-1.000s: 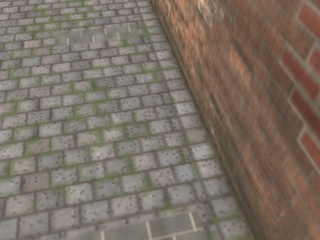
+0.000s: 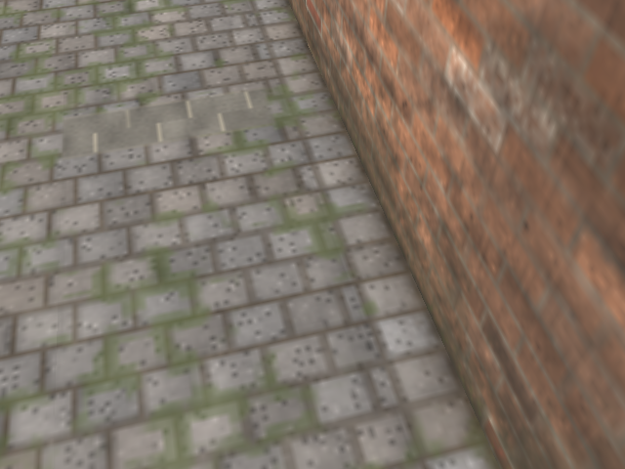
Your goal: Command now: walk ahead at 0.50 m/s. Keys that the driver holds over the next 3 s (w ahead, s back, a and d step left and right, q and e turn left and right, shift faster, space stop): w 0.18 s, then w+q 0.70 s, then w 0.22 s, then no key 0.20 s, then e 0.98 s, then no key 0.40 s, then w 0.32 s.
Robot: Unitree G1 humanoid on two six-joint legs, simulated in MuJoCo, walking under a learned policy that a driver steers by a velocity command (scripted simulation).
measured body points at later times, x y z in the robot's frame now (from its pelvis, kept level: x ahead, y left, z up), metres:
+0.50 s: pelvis +0.28 +0.01 +0.01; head +0.31 +0.01 +0.45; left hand +0.30 +0.31 -0.12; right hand +0.41 -0.27 -0.11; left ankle +0.33 +0.20 -0.65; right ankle +0.29 -0.11 -0.74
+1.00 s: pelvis +0.54 +0.20 +0.00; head +0.56 +0.24 +0.45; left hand +0.62 +0.50 -0.11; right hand +0.70 -0.04 -0.10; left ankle +0.53 +0.25 -0.74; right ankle +0.66 +0.04 -0.66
